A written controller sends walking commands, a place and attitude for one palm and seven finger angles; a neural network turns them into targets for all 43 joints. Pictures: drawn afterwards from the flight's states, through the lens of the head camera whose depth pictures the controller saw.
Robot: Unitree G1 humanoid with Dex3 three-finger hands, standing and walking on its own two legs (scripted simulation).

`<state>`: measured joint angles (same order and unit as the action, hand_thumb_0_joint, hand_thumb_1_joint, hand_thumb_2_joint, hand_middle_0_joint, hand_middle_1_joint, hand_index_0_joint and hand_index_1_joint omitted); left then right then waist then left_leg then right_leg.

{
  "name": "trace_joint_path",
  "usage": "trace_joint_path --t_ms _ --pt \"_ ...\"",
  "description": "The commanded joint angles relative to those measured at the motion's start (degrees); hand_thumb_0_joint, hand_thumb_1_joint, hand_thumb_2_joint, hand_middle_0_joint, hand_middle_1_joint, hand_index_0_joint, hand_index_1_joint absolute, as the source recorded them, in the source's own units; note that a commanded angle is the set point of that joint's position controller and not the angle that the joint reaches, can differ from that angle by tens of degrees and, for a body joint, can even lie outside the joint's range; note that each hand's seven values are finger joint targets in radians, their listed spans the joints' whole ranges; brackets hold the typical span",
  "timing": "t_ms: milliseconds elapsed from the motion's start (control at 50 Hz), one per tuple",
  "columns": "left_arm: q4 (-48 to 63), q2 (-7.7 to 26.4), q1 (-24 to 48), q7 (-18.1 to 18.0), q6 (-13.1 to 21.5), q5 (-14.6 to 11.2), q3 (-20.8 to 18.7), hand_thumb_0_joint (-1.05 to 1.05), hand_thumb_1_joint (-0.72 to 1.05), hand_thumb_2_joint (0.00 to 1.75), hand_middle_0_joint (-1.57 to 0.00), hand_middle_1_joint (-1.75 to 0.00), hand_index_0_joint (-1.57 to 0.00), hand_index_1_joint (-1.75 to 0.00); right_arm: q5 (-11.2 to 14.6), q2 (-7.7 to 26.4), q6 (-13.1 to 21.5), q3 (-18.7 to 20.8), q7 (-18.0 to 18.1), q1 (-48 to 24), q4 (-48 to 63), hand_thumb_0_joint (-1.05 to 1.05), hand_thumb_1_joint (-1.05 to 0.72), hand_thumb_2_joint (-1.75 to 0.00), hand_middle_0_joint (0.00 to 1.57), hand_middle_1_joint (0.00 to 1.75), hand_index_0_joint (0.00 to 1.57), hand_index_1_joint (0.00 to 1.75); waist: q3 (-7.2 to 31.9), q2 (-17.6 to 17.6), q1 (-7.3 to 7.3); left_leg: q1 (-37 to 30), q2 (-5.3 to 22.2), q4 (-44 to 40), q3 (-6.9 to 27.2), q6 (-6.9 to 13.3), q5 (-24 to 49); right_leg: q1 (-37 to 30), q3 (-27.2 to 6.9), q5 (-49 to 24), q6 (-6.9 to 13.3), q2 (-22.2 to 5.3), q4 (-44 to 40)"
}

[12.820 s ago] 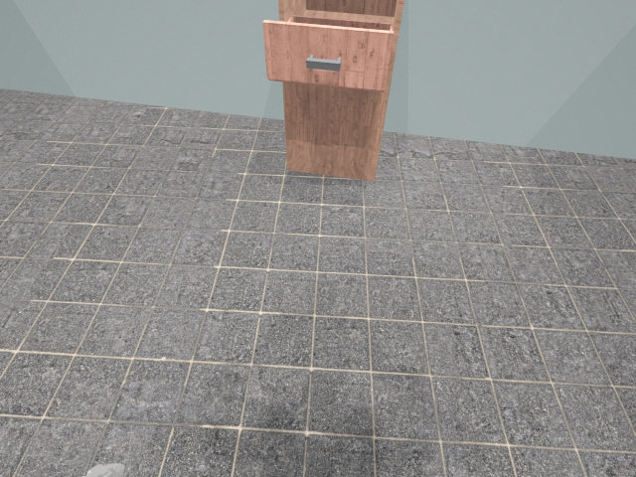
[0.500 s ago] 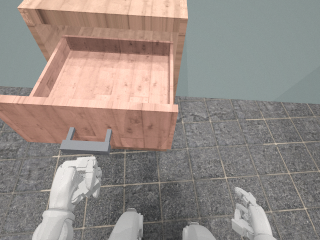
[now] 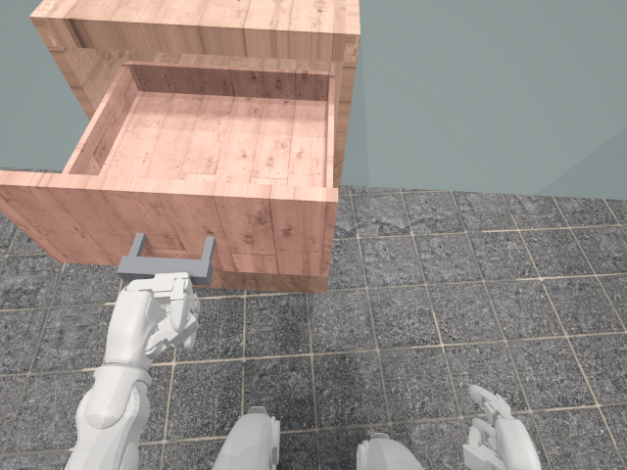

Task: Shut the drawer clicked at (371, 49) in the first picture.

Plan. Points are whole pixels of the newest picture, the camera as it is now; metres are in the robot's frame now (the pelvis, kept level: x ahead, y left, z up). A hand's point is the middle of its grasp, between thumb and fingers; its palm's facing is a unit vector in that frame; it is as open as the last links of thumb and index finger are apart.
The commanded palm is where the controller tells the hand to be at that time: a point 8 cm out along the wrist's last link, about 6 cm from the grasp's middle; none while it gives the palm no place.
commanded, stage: push the drawer shut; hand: left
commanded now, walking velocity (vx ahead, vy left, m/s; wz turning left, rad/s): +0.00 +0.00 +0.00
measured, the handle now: (170, 256) +0.36 +0.20 +0.04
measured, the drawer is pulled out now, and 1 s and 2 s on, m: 0.26 0.13 0.00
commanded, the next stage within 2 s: none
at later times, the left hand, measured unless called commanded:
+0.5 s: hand (200, 264) +0.36 +0.17 +0.04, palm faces -0.02 -1.00 -0.04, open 3.0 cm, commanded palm +0.35 +0.22 +0.05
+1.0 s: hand (210, 226) +0.41 +0.16 +0.04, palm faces +0.00 -1.00 -0.04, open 3.0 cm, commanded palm +0.41 +0.21 +0.05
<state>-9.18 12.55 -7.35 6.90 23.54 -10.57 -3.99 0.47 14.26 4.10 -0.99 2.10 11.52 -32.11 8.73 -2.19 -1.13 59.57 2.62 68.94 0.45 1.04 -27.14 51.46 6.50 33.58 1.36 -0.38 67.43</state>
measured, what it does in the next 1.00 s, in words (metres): stands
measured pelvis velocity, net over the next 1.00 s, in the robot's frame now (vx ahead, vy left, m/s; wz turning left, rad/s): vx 0.00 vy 0.01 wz -0.03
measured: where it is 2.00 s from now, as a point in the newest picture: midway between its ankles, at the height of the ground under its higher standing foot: outside the picture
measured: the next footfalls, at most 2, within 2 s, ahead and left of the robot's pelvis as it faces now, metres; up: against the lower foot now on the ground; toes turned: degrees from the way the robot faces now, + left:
none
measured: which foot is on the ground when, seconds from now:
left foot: down 0.00-1.00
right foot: down 0.00-1.00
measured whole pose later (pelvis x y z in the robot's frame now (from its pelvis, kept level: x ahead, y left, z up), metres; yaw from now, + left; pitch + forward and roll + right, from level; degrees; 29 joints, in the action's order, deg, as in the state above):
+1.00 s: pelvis +0.00 +0.01 +0.00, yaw -1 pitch +20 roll -3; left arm -43.6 15.2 26.8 5.8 26.7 -7.5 -11.7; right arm 0.0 14.4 -0.4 -0.8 0.9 15.3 -36.6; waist 8.0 -1.7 -4.6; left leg 61.6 2.8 67.2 -1.4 2.0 -25.8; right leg 54.4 4.5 31.5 0.4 -0.3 65.9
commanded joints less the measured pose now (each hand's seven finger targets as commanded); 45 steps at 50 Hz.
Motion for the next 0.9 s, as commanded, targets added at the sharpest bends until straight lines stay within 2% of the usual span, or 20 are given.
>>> trace_joint_path --t_ms 0,80,140,160,220,260,320,340,400,500,520,560,620,640,660,720,800,820,860,880 --pt "10.1 6.9 18.7 -0.2 3.7 -0.8 -4.1 0.00 0.90 0.90 -1.40 -1.60 -1.40 -1.60 0.4 7.8 2.7 3.0 0.6 -0.8 7.0 0.00 -0.90 -0.90 0.20 0.30 0.20 0.30 16.2 -1.0 -3.02 -17.5 -1.3 -9.4 2.4 0.7 7.5 -2.3 -4.3 -10.4 0.0 1.4 -12.1" --pt "6.2 7.5 21.8 0.0 3.7 -1.3 -5.2 0.00 0.90 0.90 -1.40 -1.60 -1.40 -1.60 0.5 7.9 2.7 3.0 0.8 -0.7 6.5 0.00 -0.90 -0.90 0.20 0.30 0.20 0.30 16.6 0.3 -2.93 -16.7 -1.4 -9.4 1.9 0.8 6.8 -3.5 -5.1 -9.7 -0.3 1.3 -13.0" --pt "4.2 7.8 24.7 0.5 3.8 -1.6 -5.8 0.00 0.90 0.90 -1.40 -1.60 -1.40 -1.60 0.6 7.8 2.6 2.9 0.8 -0.7 6.2 0.00 -0.90 -0.90 0.20 0.30 0.20 0.30 16.2 -0.3 -2.85 -16.9 -1.5 -9.8 1.6 0.6 7.0 -3.9 -5.3 -10.0 -0.3 1.2 -13.4" --pt "2.5 9.4 24.9 0.4 3.8 -1.6 -7.3 0.00 0.90 0.90 -1.40 -1.60 -1.40 -1.60 0.5 8.1 2.5 2.9 0.8 -0.4 5.9 0.00 -0.90 -0.90 0.20 0.30 0.20 0.30 15.8 0.0 -2.76 -16.0 -1.4 -9.7 1.7 0.7 6.7 -4.1 -5.4 -9.5 -0.2 1.3 -13.5" --pt "-1.0 8.6 30.4 0.6 3.9 -1.5 -6.7 0.00 0.90 0.90 -1.40 -1.60 -1.40 -1.60 0.8 8.0 2.3 2.8 0.9 -0.2 5.4 0.00 -0.90 -0.90 0.20 0.30 0.20 0.30 14.2 0.3 -3.62 -15.3 -1.4 -9.9 1.5 0.6 4.1 -2.3 -5.7 -7.1 -0.4 1.2 -14.0" --pt "-3.0 10.1 33.0 0.5 4.2 -1.4 -7.8 0.00 0.90 0.90 -1.40 -1.60 -1.40 -1.60 0.7 8.4 2.2 2.7 1.0 0.3 5.0 0.00 -0.90 -0.90 0.20 0.30 0.20 0.30 14.5 0.7 -3.71 -14.8 -1.4 -9.7 1.7 0.8 3.9 -2.3 -6.0 -6.8 -0.3 1.4 -13.9" --pt "-4.3 9.5 37.0 0.6 4.4 -1.1 -7.0 0.00 0.90 0.90 -1.40 -1.60 -1.40 -1.60 0.7 8.5 2.2 2.9 0.9 1.0 4.4 0.00 -0.90 -0.90 0.20 0.30 0.20 0.30 16.5 -0.8 -3.94 -17.1 -1.4 -10.1 1.9 0.6 5.0 -1.7 -5.5 -8.4 -0.3 1.3 -13.3" --pt "-5.2 9.4 36.5 0.5 4.3 -1.0 -7.3 0.00 0.90 0.90 -1.40 -1.60 -1.40 -1.60 0.7 8.6 2.2 3.0 0.8 1.4 4.5 0.00 -0.90 -0.90 0.20 0.30 0.20 0.30 17.2 -1.3 -3.43 -17.8 -1.4 -10.3 2.0 0.5 5.7 -1.9 -5.2 -9.0 -0.2 1.3 -13.2" --pt "-7.9 10.2 40.3 0.3 4.2 -0.7 -7.7 0.00 0.90 0.90 -1.40 -1.60 -1.40 -1.60 0.6 8.8 1.7 3.0 0.7 2.1 3.7 0.00 -0.90 -0.90 0.20 0.30 0.20 0.30 17.6 -0.3 -4.16 -17.5 -1.3 -10.2 2.2 0.5 5.7 -1.4 -5.1 -9.3 -0.3 1.3 -13.0" --pt "-10.1 11.5 41.8 0.0 4.6 -0.3 -9.3 0.00 0.90 0.90 -1.40 -1.60 -1.40 -1.60 0.5 9.1 0.8 3.4 0.3 3.7 3.3 0.00 -0.90 -0.90 0.20 0.30 0.20 0.30 20.3 -0.7 -3.46 -19.7 -1.1 -10.5 2.4 0.3 9.2 -2.1 -4.7 -12.3 -0.2 1.5 -12.3" --pt "-10.5 10.3 41.5 0.1 4.6 -0.3 -8.5 0.00 0.90 0.90 -1.40 -1.60 -1.40 -1.60 0.5 9.0 0.7 3.4 0.1 3.7 3.4 0.00 -0.90 -0.90 0.20 0.30 0.20 0.30 20.1 -1.6 -3.55 -20.4 -1.2 -10.6 2.2 0.2 9.8 -1.9 -4.5 -12.8 -0.1 1.5 -12.5" --pt "-12.2 11.8 43.1 -0.2 4.7 0.0 -9.6 0.00 0.90 0.90 -1.40 -1.60 -1.40 -1.60 0.4 9.3 0.2 3.4 0.1 4.4 3.0 0.00 -0.90 -0.90 0.20 0.30 0.20 0.30 19.5 -0.6 -4.01 -20.3 -0.9 -10.6 2.7 0.3 10.2 -1.0 -4.2 -13.0 -0.1 1.7 -12.0" --pt "-13.0 10.5 44.2 -0.6 5.2 0.4 -8.8 0.00 0.90 0.90 -1.40 -1.60 -1.40 -1.60 0.3 9.2 -0.4 3.6 -0.4 4.9 3.1 0.00 -0.90 -0.90 0.20 0.30 0.20 0.30 20.1 -1.5 -3.81 -22.0 -0.8 -11.2 3.0 -0.1 10.6 -0.2 -3.8 -12.9 0.0 1.7 -12.0" --pt "-14.1 10.1 45.3 -0.7 5.1 0.4 -8.6 0.00 0.90 0.90 -1.40 -1.60 -1.40 -1.60 0.3 9.2 -0.6 3.6 -0.4 5.1 2.8 0.00 -0.90 -0.90 0.20 0.30 0.20 0.30 19.5 -0.9 -4.40 -21.5 -0.8 -11.0 2.8 0.0 10.3 0.0 -3.9 -13.0 -0.1 1.7 -12.2" --pt "-15.6 11.8 46.5 -0.9 5.3 0.8 -9.8 0.00 0.90 0.90 -1.40 -1.60 -1.40 -1.60 0.2 9.5 -0.8 3.6 -0.3 5.6 2.4 0.00 -0.90 -0.90 0.20 0.30 0.20 0.30 18.5 -0.4 -4.52 -21.0 -0.7 -10.9 3.2 0.1 10.4 0.7 -3.6 -12.9 0.0 1.8 -11.8" --pt "-16.0 11.3 48.4 -1.2 5.9 1.2 -9.6 0.00 0.90 0.90 -1.40 -1.60 -1.40 -1.60 0.0 9.4 -1.3 3.8 -0.5 6.2 2.1 0.00 -0.90 -0.90 0.20 0.30 0.20 0.30 21.0 -2.0 -4.36 -23.3 -0.7 -10.8 3.3 -0.2 12.4 1.2 -3.6 -14.1 0.1 1.8 -11.4" --pt "-17.1 11.1 52.9 -1.6 6.5 1.8 -8.9 0.00 0.90 0.90 -1.40 -1.60 -1.40 -1.60 -0.1 9.5 -1.9 3.8 -0.7 6.8 1.5 0.00 -0.90 -0.90 0.20 0.30 0.20 0.30 21.5 -3.1 -4.98 -24.6 -0.6 -10.7 3.8 -0.4 12.9 2.7 -3.3 -14.1 0.2 1.7 -11.0" --pt "-18.7 11.4 52.9 -1.8 6.4 1.9 -9.5 0.00 0.90 0.90 -1.40 -1.60 -1.40 -1.60 -0.2 9.5 -2.2 3.9 -0.7 7.1 1.3 0.00 -0.90 -0.90 0.20 0.30 0.20 0.30 21.3 -1.7 -5.11 -24.2 -0.5 -10.6 3.8 -0.3 12.5 2.6 -3.3 -13.8 0.1 1.8 -11.2" --pt "-19.7 13.0 53.9 -2.0 6.8 2.1 -10.7 0.00 0.90 0.90 -1.40 -1.60 -1.40 -1.60 -0.3 9.7 -2.4 3.9 -0.6 7.5 1.2 0.00 -0.90 -0.90 0.20 0.30 0.20 0.30 21.8 -1.7 -4.97 -23.6 -0.6 -10.3 3.7 -0.2 12.9 2.2 -3.4 -14.2 0.1 1.9 -10.9" --pt "-20.5 12.2 55.4 -1.9 6.9 2.4 -9.8 0.00 0.90 0.90 -1.40 -1.60 -1.40 -1.60 -0.2 9.6 -2.7 3.7 -0.7 7.4 1.1 0.00 -0.90 -0.90 0.20 0.30 0.20 0.30 21.6 -2.2 -5.39 -23.7 -0.6 -10.3 3.7 -0.2 12.7 2.9 -3.5 -14.1 0.1 1.9 -10.9"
